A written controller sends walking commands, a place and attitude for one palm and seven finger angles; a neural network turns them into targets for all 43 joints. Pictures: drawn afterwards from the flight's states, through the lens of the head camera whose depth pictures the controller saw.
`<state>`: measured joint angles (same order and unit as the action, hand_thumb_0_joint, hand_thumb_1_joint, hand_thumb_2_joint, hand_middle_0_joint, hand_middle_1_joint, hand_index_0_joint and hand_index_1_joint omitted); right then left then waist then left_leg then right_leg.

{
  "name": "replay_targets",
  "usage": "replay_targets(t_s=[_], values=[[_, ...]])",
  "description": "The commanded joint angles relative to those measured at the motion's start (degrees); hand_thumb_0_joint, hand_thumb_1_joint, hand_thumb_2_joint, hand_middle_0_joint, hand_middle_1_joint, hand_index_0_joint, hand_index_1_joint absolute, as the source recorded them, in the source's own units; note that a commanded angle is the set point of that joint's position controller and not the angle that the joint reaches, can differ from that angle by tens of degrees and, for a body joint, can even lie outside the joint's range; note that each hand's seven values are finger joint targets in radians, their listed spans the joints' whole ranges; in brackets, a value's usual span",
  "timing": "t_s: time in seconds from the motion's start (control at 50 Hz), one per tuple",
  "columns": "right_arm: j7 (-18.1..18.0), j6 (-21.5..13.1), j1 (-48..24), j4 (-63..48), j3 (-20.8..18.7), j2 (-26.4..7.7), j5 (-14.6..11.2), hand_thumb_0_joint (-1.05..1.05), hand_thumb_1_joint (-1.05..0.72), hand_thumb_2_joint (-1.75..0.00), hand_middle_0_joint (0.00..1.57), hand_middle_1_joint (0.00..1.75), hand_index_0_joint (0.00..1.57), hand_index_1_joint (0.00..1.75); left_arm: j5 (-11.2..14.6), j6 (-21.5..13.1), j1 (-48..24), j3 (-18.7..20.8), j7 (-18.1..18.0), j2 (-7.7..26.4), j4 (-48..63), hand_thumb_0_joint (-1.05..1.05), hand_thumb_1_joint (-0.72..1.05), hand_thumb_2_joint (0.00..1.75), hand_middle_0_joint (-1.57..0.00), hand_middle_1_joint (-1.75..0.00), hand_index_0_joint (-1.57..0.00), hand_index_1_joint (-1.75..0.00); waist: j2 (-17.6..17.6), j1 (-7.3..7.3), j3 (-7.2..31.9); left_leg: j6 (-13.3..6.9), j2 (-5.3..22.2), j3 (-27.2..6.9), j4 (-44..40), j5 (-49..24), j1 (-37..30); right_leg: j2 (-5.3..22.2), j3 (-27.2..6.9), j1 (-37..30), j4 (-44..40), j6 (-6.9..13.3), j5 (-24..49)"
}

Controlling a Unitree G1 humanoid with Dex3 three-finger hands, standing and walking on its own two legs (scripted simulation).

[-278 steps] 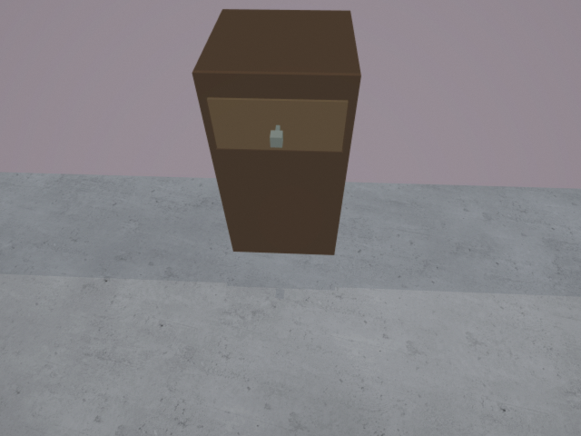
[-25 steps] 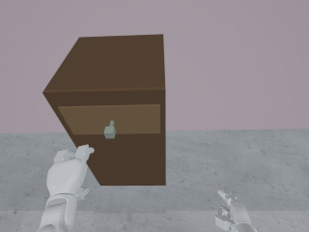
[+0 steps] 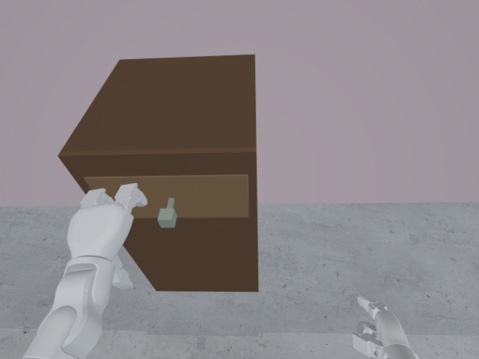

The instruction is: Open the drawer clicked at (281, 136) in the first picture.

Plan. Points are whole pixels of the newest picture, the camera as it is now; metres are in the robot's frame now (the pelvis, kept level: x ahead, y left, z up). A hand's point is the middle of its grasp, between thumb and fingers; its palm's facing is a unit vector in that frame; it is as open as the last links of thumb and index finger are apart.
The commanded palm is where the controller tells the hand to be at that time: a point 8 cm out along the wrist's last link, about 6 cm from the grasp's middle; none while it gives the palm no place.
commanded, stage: raise the hand with hooked fingers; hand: left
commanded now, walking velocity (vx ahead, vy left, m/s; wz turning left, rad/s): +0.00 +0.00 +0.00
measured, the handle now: (169, 211) +0.45 +0.24 -0.11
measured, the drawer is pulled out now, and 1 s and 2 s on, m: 0.00 0.00 0.00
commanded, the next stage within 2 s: move the hooked fingers above the handle in 0.58 s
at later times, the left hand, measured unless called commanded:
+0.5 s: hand (125, 235) +0.28 +0.22 +0.07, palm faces +0.02 -0.11 -0.99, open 13.9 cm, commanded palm +0.26 +0.24 +0.14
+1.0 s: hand (132, 226) +0.31 +0.23 +0.05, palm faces +0.02 -0.08 -1.00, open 13.9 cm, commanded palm +0.29 +0.24 +0.11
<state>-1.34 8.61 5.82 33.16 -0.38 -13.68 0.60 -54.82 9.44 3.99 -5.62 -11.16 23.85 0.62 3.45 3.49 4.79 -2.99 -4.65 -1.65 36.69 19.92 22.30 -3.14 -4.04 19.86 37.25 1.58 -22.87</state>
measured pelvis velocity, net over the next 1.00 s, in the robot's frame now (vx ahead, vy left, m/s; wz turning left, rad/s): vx -0.03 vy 0.00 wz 0.01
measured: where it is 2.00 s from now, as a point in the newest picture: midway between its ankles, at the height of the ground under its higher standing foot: outside the picture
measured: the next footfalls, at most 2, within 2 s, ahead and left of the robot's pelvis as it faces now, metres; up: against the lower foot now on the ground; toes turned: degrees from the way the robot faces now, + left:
none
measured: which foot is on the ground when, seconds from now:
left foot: down 0.00-1.00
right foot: down 0.00-1.00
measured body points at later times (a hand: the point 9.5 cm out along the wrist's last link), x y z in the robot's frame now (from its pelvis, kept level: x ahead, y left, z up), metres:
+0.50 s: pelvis -0.02 +0.00 +0.01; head +0.00 -0.03 +0.46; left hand +0.28 +0.23 +0.13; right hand +0.16 -0.24 -0.10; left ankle -0.02 +0.09 -0.72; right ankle -0.05 -0.11 -0.72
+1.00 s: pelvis -0.03 +0.00 +0.00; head +0.00 -0.02 +0.45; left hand +0.30 +0.23 +0.11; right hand +0.15 -0.24 -0.11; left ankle -0.02 +0.09 -0.72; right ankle -0.05 -0.11 -0.72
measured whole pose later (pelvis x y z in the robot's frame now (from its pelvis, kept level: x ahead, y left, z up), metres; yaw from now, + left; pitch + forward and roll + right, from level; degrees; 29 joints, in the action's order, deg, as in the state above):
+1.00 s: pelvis -0.03 +0.00 +0.00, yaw +1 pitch +6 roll +0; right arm -2.2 7.0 8.6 35.0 -1.3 -13.4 -1.0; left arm -56.7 -1.3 -12.4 -5.9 -10.0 25.0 -17.4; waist 2.5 2.5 3.5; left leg -2.7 -4.3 -2.4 35.6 16.8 24.6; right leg -3.4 -3.2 21.8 35.7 1.7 -19.7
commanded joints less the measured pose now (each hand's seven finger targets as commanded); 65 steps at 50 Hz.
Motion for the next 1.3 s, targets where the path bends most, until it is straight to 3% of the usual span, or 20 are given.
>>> replay_targets(t_s=[0.0,0.08,0.16,0.28,0.44,0.5,0.54,0.64,0.7,0.74,0.76,0.84,0.86,0.9,0.92,1.06,1.12,1.18,1.24,1.28], values=[[-0.92,-2.25,-5.91,-8.38,-1.44,-5.87,-0.34,0.0,-0.9,-0.9,0.2,0.3,0.2,0.3,-0.46,-1.13,-15.32,7.67,-0.17,12.49,10.54,0.0,-0.5,0.3,-0.3,-1.2,-0.3,-1.2,-1.12,-0.19,12.32,0.9,2.37,-0.68,-2.97,-29.68,-11.42,1.47,0.33,-4.95,-4.64,1.01,29.69],[-1.03,-1.6,-5.87,-8.09,-1.15,-6.1,-0.87,0.0,-0.9,-0.9,0.2,0.3,0.2,0.3,0.53,-0.69,-20.3,8.74,1.71,14.07,7.67,0.0,-0.5,0.3,-0.3,-1.2,-0.3,-1.2,-2.43,-0.18,12.71,0.85,1.82,-0.03,-4.38,-27.04,-10.46,1.53,0.22,-7.22,-5.96,0.87,30.01],[-1.28,-1.26,-5.46,-8.1,-1.21,-6.24,-1.52,0.0,-0.9,-0.9,0.2,0.3,0.2,0.3,1.73,-0.3,-24.8,6.83,4.22,13.14,4.47,0.0,-0.5,0.3,-0.3,-1.2,-0.3,-1.2,-3.96,-1.0,11.64,0.51,1.75,0.12,-5.46,-24.13,-10.19,1.51,0.81,-7.65,-7.24,0.7,27.71],[-0.49,-1.47,-5.34,-9.08,-1.39,-6.62,-1.49,0.0,-0.9,-0.9,0.2,0.3,0.2,0.3,2.33,-3.22,-19.2,7.25,7.11,12.84,4.84,0.0,-0.5,0.3,-0.3,-1.2,-0.3,-1.2,-5.04,0.04,11.03,0.44,1.53,0.47,-6.36,-23.05,-9.15,1.64,0.29,-8.17,-8.08,0.66,27.37],[-0.61,-3.11,-4.76,-8.15,-2.08,-5.97,-1.01,0.0,-0.9,-0.9,0.2,0.3,0.2,0.3,0.39,-9.6,-25.38,12.07,0.32,16.74,10.27,0.0,-0.5,0.3,-0.3,-1.2,-0.3,-1.2,0.39,0.59,13.65,0.47,1.81,-0.54,-6.3,-20.67,-11.37,1.13,0.43,-4.68,-7.95,1.54,19.93],[-0.47,-3.37,-4.35,-7.04,-2.57,-5.88,-1.47,0.0,-0.9,-0.9,0.2,0.3,0.2,0.3,0.45,-8.57,-24.29,11.16,-1.74,15.06,6.7,0.0,-0.5,0.3,-0.3,-1.2,-0.3,-1.2,0.7,0.08,12.32,0.75,1.99,-0.2,-6.28,-20.83,-10.96,0.76,1.15,-3.49,-7.73,1.69,19.34],[-0.29,-3.23,-4.6,-6.71,-2.39,-6.14,-1.91,0.0,-0.9,-0.9,0.2,0.3,0.2,0.3,0.78,-6.62,-24.49,10.29,-1.8,14.32,3.81,0.0,-0.5,0.3,-0.3,-1.2,-0.3,-1.2,-1.52,-0.03,11.71,0.81,1.98,-0.11,-7.1,-18.43,-9.89,0.82,1.44,-3.54,-8.33,1.38,17.39],[-0.41,-2.93,-5.22,-7.43,-2.02,-6.72,-2.55,0.0,-0.9,-0.9,0.2,0.3,0.2,0.3,1.96,-2.87,-21.96,6.22,1.86,11.98,1.58,0.0,-0.5,0.3,-0.3,-1.2,-0.3,-1.2,-5.18,-0.53,11.37,0.44,1.88,0.28,-7.91,-17.44,-9.52,1.3,1.01,-5.54,-9.49,0.75,17.99],[-0.78,-2.74,-4.85,-7.56,-1.94,-6.67,-2.47,0.0,-0.9,-0.9,0.2,0.3,0.2,0.3,1.92,-3.15,-24.33,3.42,4.19,10.12,0.36,0.0,-0.5,0.3,-0.3,-1.2,-0.3,-1.2,-5.96,-1.79,8.04,0.09,1.9,0.69,-7.85,-15.76,-9.18,1.3,1.25,-3.53,-10.31,0.57,16.71],[-0.93,-2.93,-4.31,-7.38,-1.67,-6.75,-2.28,0.0,-0.9,-0.9,0.2,0.3,0.2,0.3,1.09,-4.61,-26.45,4.75,4.8,11.77,-1.03,0.0,-0.5,0.3,-0.3,-1.2,-0.3,-1.2,-6.11,-1.61,7.34,0.12,1.92,0.42,-7.91,-14.32,-8.62,1.16,1.45,-2.12,-10.35,0.68,14.58],[-1.19,-3.03,-3.81,-7.24,-1.82,-6.55,-2.17,0.0,-0.9,-0.9,0.2,0.3,0.2,0.3,1.08,-5.82,-28.79,3.79,4.69,10.88,-0.9,0.0,-0.5,0.3,-0.3,-1.2,-0.3,-1.2,-5.08,-2.07,7.63,-0.01,1.82,0.51,-7.46,-13.96,-9.09,1.14,1.43,-1.59,-10.16,0.76,14.19],[-1.58,-3.6,-2.98,-6.41,-1.92,-6.23,-1.59,0.0,-0.9,-0.9,0.2,0.3,0.2,0.3,-1.58,-10.27,-34.67,9.18,1.69,16.35,-2.07,0.0,-0.5,0.3,-0.3,-1.2,-0.3,-1.2,-0.7,-0.84,10.95,0.27,1.57,-0.05,-6.33,-13.76,-8.79,0.83,1.13,-0.39,-8.52,1.46,12.6],[-1.66,-3.77,-2.38,-6.23,-2.2,-5.82,-1.58,0.0,-0.9,-0.9,0.2,0.3,0.2,0.3,-1.6,-11.0,-35.98,7.59,0.65,14.06,-2.68,0.0,-0.5,0.3,-0.3,-1.2,-0.3,-1.2,-0.08,-1.44,10.95,0.33,1.75,-0.14,-5.81,-14.28,-9.2,0.66,1.83,0.77,-7.81,1.64,12.62],[-1.51,-4.28,-1.35,-5.64,-2.81,-5.81,-1.48,0.0,-0.9,-0.9,0.2,0.3,0.2,0.3,-1.84,-11.98,-37.43,8.21,-1.43,13.91,-3.51,0.0,-0.5,0.3,-0.3,-1.2,-0.3,-1.2,2.35,-1.44,13.33,0.58,2.07,-0.14,-4.7,-16.26,-10.16,0.42,2.08,2.06,-6.69,1.91,13.8],[-1.45,-4.16,-0.72,-5.33,-3.02,-6.09,-1.45,0.0,-0.9,-0.9,0.2,0.3,0.2,0.3,-1.98,-11.67,-37.02,9.97,-2.34,15.49,-5.52,0.0,-0.5,0.3,-0.3,-1.2,-0.3,-1.2,1.15,-1.23,14.13,0.77,2.02,-0.46,-4.47,-16.39,-9.17,0.15,2.17,1.73,-6.26,2.0,13.48],[-0.1,-3.28,1.44,-5.5,-3.99,-7.02,-2.03,0.0,-0.9,-0.9,0.2,0.3,0.2,0.3,-1.84,-6.27,-35.42,2.17,-3.39,6.95,-12.88,0.0,-0.5,0.3,-0.3,-1.2,-0.3,-1.2,-1.62,-2.53,17.02,1.35,2.84,-0.35,-2.57,-21.54,-8.69,-0.03,3.26,3.42,-4.0,1.88,18.16],[-0.16,-2.47,2.04,-5.68,-4.07,-7.91,-2.02,0.0,-0.9,-0.9,0.2,0.3,0.2,0.3,-1.59,-5.17,-33.63,3.08,-2.24,8.24,-14.88,0.0,-0.5,0.3,-0.3,-1.2,-0.3,-1.2,-5.28,-2.64,17.69,0.86,2.77,-0.22,-1.97,-22.46,-7.16,-0.01,2.52,1.6,-4.02,1.6,20.47],[-0.48,-2.11,2.54,-5.6,-3.99,-7.78,-1.86,0.0,-0.9,-0.9,0.2,0.3,0.2,0.3,-2.02,-6.49,-36.27,3.79,-2.08,9.5,-14.12,0.0,-0.5,0.3,-0.3,-1.2,-0.3,-1.2,-6.31,-3.01,17.22,0.34,2.66,0.12,-1.57,-22.14,-6.12,0.35,2.05,1.56,-3.9,1.24,22.02],[-1.03,-2.03,3.19,-5.21,-4.11,-7.62,-1.4,0.0,-0.9,-0.9,0.2,0.3,0.2,0.3,-3.37,-9.13,-37.66,9.61,-4.1,15.24,-13.07,0.0,-0.5,0.3,-0.3,-1.2,-0.3,-1.2,-4.25,-1.75,19.57,0.22,2.36,0.26,-1.0,-23.13,-5.17,0.36,1.01,0.03,-2.76,1.55,24.05],[-0.94,-2.25,3.7,-4.84,-4.35,-7.06,-1.2,0.0,-0.9,-0.9,0.2,0.3,0.2,0.3,-4.01,-10.53,-38.48,9.15,-6.11,13.84,-12.63,0.0,-0.5,0.3,-0.3,-1.2,-0.3,-1.2,-1.01,-1.99,19.83,0.56,2.68,0.11,-0.16,-25.42,-6.19,0.13,1.54,2.19,-1.72,1.87,24.11]])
